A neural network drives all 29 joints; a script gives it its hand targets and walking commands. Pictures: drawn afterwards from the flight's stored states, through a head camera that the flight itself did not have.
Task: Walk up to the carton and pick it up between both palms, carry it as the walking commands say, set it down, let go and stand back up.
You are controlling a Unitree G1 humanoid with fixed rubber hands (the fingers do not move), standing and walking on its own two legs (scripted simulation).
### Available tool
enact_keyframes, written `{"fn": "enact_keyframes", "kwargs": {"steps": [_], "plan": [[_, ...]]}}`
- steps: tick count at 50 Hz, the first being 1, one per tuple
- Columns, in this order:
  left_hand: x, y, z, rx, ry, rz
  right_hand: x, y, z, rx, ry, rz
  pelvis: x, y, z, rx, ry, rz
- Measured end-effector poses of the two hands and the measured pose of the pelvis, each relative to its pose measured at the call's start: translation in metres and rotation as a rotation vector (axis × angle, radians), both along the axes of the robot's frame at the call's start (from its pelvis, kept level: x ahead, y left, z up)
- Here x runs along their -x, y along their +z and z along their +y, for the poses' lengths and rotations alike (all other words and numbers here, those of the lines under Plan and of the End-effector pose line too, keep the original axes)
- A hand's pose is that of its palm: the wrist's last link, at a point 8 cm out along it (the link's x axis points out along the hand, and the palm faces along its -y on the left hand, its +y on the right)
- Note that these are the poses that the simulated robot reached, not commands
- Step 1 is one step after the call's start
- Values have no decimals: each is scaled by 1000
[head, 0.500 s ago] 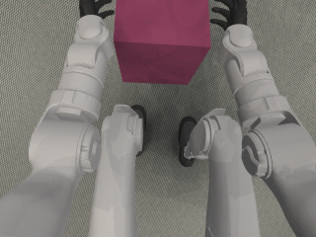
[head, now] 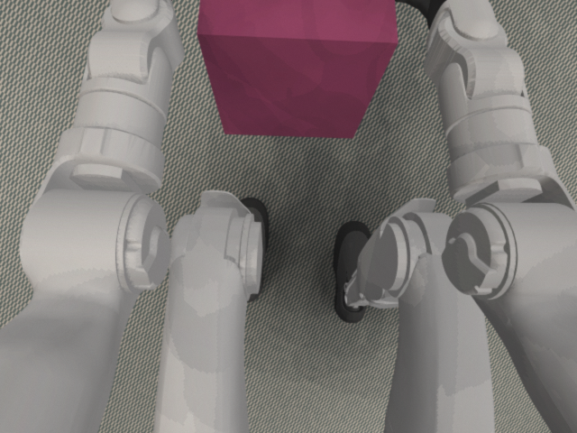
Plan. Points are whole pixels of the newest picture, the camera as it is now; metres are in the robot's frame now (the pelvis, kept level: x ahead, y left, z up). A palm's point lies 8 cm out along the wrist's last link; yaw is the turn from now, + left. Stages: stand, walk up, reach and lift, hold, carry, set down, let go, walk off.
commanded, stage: set down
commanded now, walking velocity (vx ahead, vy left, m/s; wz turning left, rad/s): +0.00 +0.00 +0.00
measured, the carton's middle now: (293, 14) +0.58 +0.04 -0.28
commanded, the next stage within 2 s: none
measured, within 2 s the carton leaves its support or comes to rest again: neither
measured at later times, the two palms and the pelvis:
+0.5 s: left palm out of the picture +0.59 +0.20 -0.17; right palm out of the picture +0.59 -0.11 -0.18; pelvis +0.03 +0.00 -0.03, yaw +0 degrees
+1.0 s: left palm out of the picture +0.59 +0.20 -0.19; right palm out of the picture +0.59 -0.11 -0.20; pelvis +0.03 +0.00 -0.04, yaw +0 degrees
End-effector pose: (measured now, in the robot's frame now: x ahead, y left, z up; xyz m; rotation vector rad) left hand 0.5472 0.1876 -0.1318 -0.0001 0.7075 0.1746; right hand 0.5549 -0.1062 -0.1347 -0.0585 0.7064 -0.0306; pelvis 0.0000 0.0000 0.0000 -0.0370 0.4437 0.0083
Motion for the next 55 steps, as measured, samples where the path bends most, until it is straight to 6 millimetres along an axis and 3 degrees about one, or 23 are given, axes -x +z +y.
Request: {"fn": "enact_keyframes", "kwargs": {"steps": [12,25,55], "plan": [[-24,-17,7,91,-54,-55,-23,-18,-4,-65,29,-38,-5,-29,1,4,-2,13],[-42,-39,8,98,-61,-50,-36,-48,-7,-90,45,17,-26,-26,-1,-2,-4,73],[-40,-61,9,106,-70,-59,-35,-69,-7,-92,49,25,-30,-37,-1,-2,-6,87]]}}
